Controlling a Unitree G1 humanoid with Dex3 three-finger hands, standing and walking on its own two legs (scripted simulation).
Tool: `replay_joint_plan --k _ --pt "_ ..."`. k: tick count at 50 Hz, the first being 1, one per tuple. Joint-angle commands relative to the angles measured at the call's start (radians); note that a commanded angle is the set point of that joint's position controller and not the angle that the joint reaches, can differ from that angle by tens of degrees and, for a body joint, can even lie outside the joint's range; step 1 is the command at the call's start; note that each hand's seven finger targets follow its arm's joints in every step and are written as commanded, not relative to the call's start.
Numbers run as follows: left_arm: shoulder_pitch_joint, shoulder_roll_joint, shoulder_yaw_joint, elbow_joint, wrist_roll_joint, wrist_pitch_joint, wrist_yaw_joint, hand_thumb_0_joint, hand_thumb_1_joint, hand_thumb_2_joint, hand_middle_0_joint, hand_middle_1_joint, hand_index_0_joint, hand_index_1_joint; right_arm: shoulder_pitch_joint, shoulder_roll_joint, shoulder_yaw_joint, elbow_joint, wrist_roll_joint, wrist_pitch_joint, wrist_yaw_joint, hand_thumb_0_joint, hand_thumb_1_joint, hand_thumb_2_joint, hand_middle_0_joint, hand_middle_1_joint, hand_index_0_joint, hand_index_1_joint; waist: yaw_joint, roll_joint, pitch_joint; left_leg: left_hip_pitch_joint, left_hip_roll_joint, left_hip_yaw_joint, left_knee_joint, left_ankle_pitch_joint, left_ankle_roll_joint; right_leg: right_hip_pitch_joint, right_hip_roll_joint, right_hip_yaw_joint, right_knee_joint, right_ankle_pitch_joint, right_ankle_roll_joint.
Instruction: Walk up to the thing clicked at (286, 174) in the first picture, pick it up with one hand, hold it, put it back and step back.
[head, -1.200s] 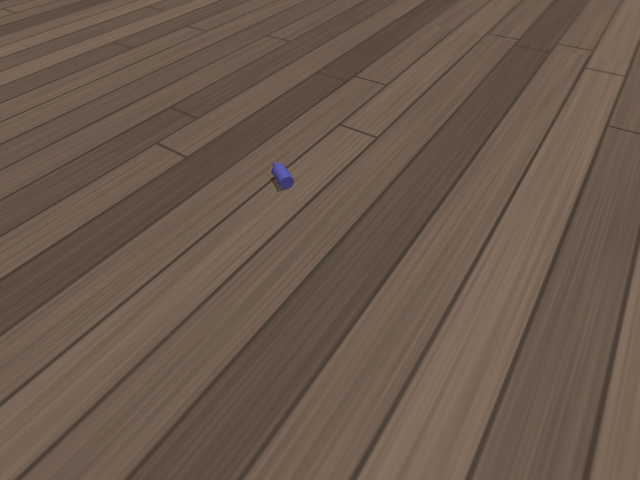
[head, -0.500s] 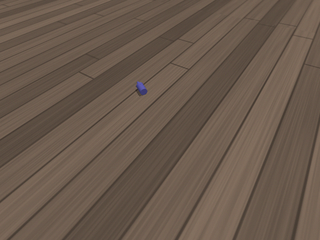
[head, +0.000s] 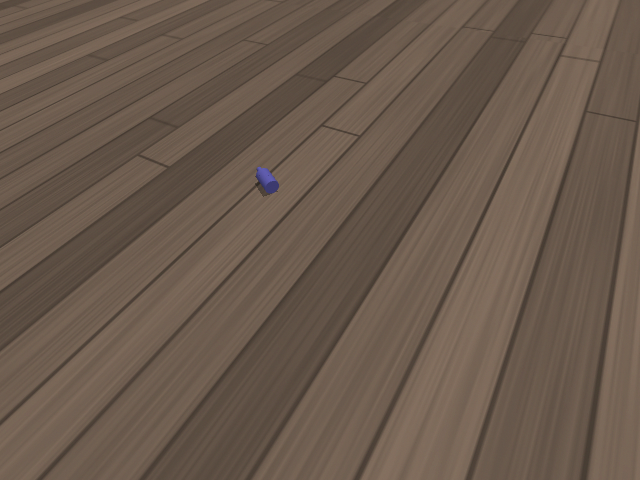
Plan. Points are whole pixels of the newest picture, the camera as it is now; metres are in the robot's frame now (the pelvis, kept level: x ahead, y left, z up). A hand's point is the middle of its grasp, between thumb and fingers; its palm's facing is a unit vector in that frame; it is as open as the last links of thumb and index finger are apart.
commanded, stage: walk up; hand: left
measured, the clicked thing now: (265, 177) +1.60 +0.36 -0.74
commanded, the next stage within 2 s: none
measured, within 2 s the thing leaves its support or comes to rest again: neither
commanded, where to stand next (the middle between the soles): +1.17 +0.56 m, yaw -63 degrees
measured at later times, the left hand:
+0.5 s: hand (83, 384) +0.31 +0.42 -0.13, palm faces -0.35 -0.80 -0.48, open 7.3 cm
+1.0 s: hand (143, 258) +0.59 +0.42 -0.15, palm faces -0.48 -0.72 -0.50, open 7.3 cm
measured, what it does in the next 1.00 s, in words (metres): walks ahead, turning right: left foot, then right foot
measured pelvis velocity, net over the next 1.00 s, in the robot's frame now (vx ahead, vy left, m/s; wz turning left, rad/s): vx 0.39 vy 0.20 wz -0.52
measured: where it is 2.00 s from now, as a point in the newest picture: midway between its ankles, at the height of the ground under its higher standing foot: (247, 312)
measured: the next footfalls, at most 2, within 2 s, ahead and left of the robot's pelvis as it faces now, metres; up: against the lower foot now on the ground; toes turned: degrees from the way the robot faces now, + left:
left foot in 0.26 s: +0.17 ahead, +0.21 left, +0.00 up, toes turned -13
right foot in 0.68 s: +0.31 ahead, +0.02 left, +0.00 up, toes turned -30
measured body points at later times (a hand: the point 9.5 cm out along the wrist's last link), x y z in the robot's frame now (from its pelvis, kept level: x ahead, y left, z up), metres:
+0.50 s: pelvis +0.14 +0.14 +0.00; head +0.16 +0.13 +0.45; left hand +0.33 +0.46 -0.09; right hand +0.09 -0.18 -0.11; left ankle +0.13 +0.22 -0.74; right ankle +0.14 +0.01 -0.68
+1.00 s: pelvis +0.39 +0.20 -0.03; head +0.40 +0.17 +0.42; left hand +0.62 +0.46 -0.12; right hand +0.32 -0.14 -0.13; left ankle +0.59 +0.33 -0.72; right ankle +0.27 +0.04 -0.74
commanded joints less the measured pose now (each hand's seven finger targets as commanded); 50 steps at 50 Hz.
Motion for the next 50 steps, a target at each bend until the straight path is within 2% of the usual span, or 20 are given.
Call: replay_joint_plan --k 1,10,12,13,14,15,16,19,21,25,29,31,33,34,35,36,39,41,47,50 --pt "-0.029 0.394 0.108 -0.115 0.008 -0.044 0.036 0.0 0.9 0.9 -0.2 -0.3 -0.2 -0.3 -0.058 -0.199 -0.075 -0.213 -0.01 -0.02 0.038 0.0 -0.9 -0.9 0.2 0.3 0.2 0.3 -0.045 -0.169 0.017 -0.368 0.041 -0.207 0.294 -0.013 0.005 0.055 -0.308 0.591 -0.225 -0.426 -0.201" --pt "0.094 0.409 0.118 -0.182 -0.007 -0.059 0.043 0.0 0.9 0.9 -0.2 -0.3 -0.2 -0.3 -0.053 -0.243 -0.09 -0.291 -0.02 -0.026 0.053 0.0 -0.9 -0.9 0.2 0.3 0.2 0.3 -0.005 -0.177 -0.021 -0.287 0.026 -0.108 0.14 0.038 -0.038 0.049 -0.205 0.405 -0.132 -0.188 -0.161" --pt "-0.004 0.419 0.111 -0.218 -0.007 -0.051 0.045 0.0 0.9 0.9 -0.2 -0.3 -0.2 -0.3 0.077 -0.255 -0.104 -0.267 -0.01 -0.026 0.055 0.0 -0.9 -0.9 0.2 0.3 0.2 0.3 -0.102 -0.163 -0.039 -0.008 0.017 -0.07 0.021 0.116 -0.024 -0.184 -0.153 0.314 -0.035 -0.201 -0.121" --pt "-0.104 0.387 0.098 -0.251 -0.001 -0.049 0.049 0.0 0.9 0.9 -0.2 -0.3 -0.2 -0.3 0.26 -0.296 -0.128 -0.218 -0.01 -0.025 0.047 0.0 -0.9 -0.9 0.2 0.3 0.2 0.3 -0.235 -0.045 -0.063 0.299 0.017 -0.073 -0.052 0.16 -0.016 -0.46 -0.083 0.234 0.151 -0.289 -0.066" --pt "-0.07 0.279 0.071 -0.261 -0.003 -0.044 0.06 0.0 0.9 0.9 -0.2 -0.3 -0.2 -0.3 0.371 -0.387 -0.156 -0.199 -0.023 -0.028 0.03 0.0 -0.9 -0.9 0.2 0.3 0.2 0.3 -0.276 0.309 -0.099 0.401 0.165 -0.324 -0.249 -0.131 0.004 -0.622 0.09 0.069 0.516 -0.412 -0.044" --pt "-0.037 0.274 0.059 -0.263 -0.02 -0.037 0.07 0.0 0.9 0.9 -0.2 -0.3 -0.2 -0.3 0.231 -0.441 -0.157 -0.253 -0.005 -0.035 0.024 0.0 -0.9 -0.9 0.2 0.3 0.2 0.3 -0.205 0.376 -0.019 0.244 0.382 -0.687 -0.411 -0.41 0.085 -0.728 0.073 0.01 0.712 -0.371 -0.025" --pt "-0.008 0.335 0.056 -0.231 -0.021 -0.044 0.074 0.0 0.9 0.9 -0.2 -0.3 -0.2 -0.3 0.102 -0.422 -0.145 -0.291 0.019 -0.041 0.019 0.0 -0.9 -0.9 0.2 0.3 0.2 0.3 -0.122 0.192 0.02 0.092 0.404 -0.702 -0.428 -0.417 0.128 -0.63 -0.049 0.038 0.761 -0.235 -0.042" --pt "0.132 0.4 0.092 -0.124 -0.034 -0.036 0.039 0.0 0.9 0.9 -0.2 -0.3 -0.2 -0.3 0.048 -0.302 -0.115 -0.33 0.01 -0.04 0.013 0.0 -0.9 -0.9 0.2 0.3 0.2 0.3 -0.046 0.119 -0.028 0.076 0.265 -0.387 -0.345 -0.265 0.096 -0.474 -0.123 -0.027 0.686 -0.118 -0.004" --pt "0.121 0.367 0.088 -0.133 -0.037 -0.025 0.018 0.0 0.9 0.9 -0.2 -0.3 -0.2 -0.3 0.083 -0.272 -0.108 -0.323 0.013 -0.042 0.018 0.0 -0.9 -0.9 0.2 0.3 0.2 0.3 -0.073 0.132 -0.005 0.112 0.213 -0.233 -0.342 -0.126 0.098 -0.458 -0.114 -0.073 0.573 -0.088 0.028" --pt "-0.021 0.328 0.08 -0.208 -0.034 -0.017 0.007 0.0 0.9 0.9 -0.2 -0.3 -0.2 -0.3 0.158 -0.277 -0.11 -0.319 0.016 -0.03 0.02 0.0 -0.9 -0.9 0.2 0.3 0.2 0.3 -0.134 0.114 0.089 0.135 0.213 -0.146 -0.374 0.004 0.077 -0.463 -0.112 -0.104 0.399 -0.051 0.028" --pt "-0.068 0.273 0.069 -0.219 -0.029 -0.019 0.026 0.0 0.9 0.9 -0.2 -0.3 -0.2 -0.3 0.187 -0.234 -0.112 -0.329 -0.007 -0.022 0.017 0.0 -0.9 -0.9 0.2 0.3 0.2 0.3 -0.114 0.054 0.04 0.086 0.175 0.016 -0.267 0.489 -0.014 -0.272 -0.053 -0.195 0.245 0.025 -0.008" --pt "0.028 0.273 0.078 -0.196 -0.034 -0.019 0.038 0.0 0.9 0.9 -0.2 -0.3 -0.2 -0.3 0.142 -0.229 -0.111 -0.361 -0.007 -0.02 0.009 0.0 -0.9 -0.9 0.2 0.3 0.2 0.3 -0.05 0.032 -0.011 -0.015 0.165 0.069 -0.071 0.726 -0.041 -0.035 -0.015 -0.22 0.194 0.043 -0.026" --pt "0.305 0.335 0.115 -0.137 -0.034 -0.015 0.064 0.0 0.9 0.9 -0.2 -0.3 -0.2 -0.3 0.058 -0.225 -0.104 -0.41 -0.007 -0.022 0.002 0.0 -0.9 -0.9 0.2 0.3 0.2 0.3 0.117 -0.012 -0.134 -0.254 0.07 0.198 0.282 0.806 -0.169 0.403 -0.031 -0.211 0.022 0.069 -0.088" --pt "0.398 0.398 0.146 -0.132 -0.025 -0.017 0.084 0.0 0.9 0.9 -0.2 -0.3 -0.2 -0.3 0.11 -0.161 -0.081 -0.415 -0.001 -0.022 -0.003 0.0 -0.9 -0.9 0.2 0.3 0.2 0.3 0.153 -0.285 -0.192 -0.522 -0.003 0.113 0.674 -0.001 -0.167 0.569 -0.328 0.242 -0.039 -0.062 -0.2" --pt "0.301 0.468 0.148 -0.196 -0.027 -0.021 0.101 0.0 0.9 0.9 -0.2 -0.3 -0.2 -0.3 0.206 -0.237 -0.09 -0.408 0.005 -0.009 -0.006 0.0 -0.9 -0.9 0.2 0.3 0.2 0.3 0.092 -0.152 -0.256 -0.662 0.005 -0.105 0.85 -0.181 -0.181 0.544 -0.539 0.666 -0.085 -0.232 -0.335" --pt "0.204 0.475 0.147 -0.224 -0.048 -0.021 0.121 0.0 0.9 0.9 -0.2 -0.3 -0.2 -0.3 0.171 -0.307 -0.113 -0.389 0.002 -0.002 -0.016 0.0 -0.9 -0.9 0.2 0.3 0.2 0.3 0.07 -0.024 -0.194 -0.642 0.075 -0.196 0.941 -0.124 -0.168 0.384 -0.578 0.713 -0.13 -0.312 -0.392" --pt "0.051 0.385 0.114 -0.259 -0.039 -0.048 0.122 0.0 0.9 0.9 -0.2 -0.3 -0.2 -0.3 0.162 -0.264 -0.1 -0.352 0.006 0.006 0.006 0.0 -0.9 -0.9 0.2 0.3 0.2 0.3 -0.036 0.012 -0.003 -0.518 0.136 -0.164 0.726 0.074 -0.082 0.064 -0.339 0.294 -0.164 -0.203 -0.21" --pt "0.036 0.38 0.116 -0.265 -0.017 -0.071 0.108 0.0 0.9 0.9 -0.2 -0.3 -0.2 -0.3 0.2 -0.246 -0.101 -0.332 -0.01 0.027 0.034 0.0 -0.9 -0.9 0.2 0.3 0.2 0.3 -0.066 -0.076 0.051 -0.426 0.14 -0.132 0.625 0.117 -0.07 -0.088 -0.26 0.155 -0.124 -0.069 -0.178" --pt "0.072 0.439 0.134 -0.267 0.004 -0.093 0.102 0.0 0.9 0.9 -0.2 -0.3 -0.2 -0.3 0.103 -0.234 -0.11 -0.365 -0.013 0.032 0.07 0.0 -0.9 -0.9 0.2 0.3 0.2 0.3 -0.047 -0.152 0.033 -0.258 0.161 -0.02 0.333 0.253 -0.059 -0.276 -0.211 0.059 -0.062 -0.14 -0.153" --pt "0.021 0.458 0.132 -0.271 0.009 -0.082 0.107 0.0 0.9 0.9 -0.2 -0.3 -0.2 -0.3 0.165 -0.251 -0.13 -0.35 -0.014 0.027 0.069 0.0 -0.9 -0.9 0.2 0.3 0.2 0.3 -0.112 -0.168 -0.018 -0.054 0.123 0.049 0.25 0.22 -0.038 -0.369 -0.214 0.052 0.045 -0.087 -0.129"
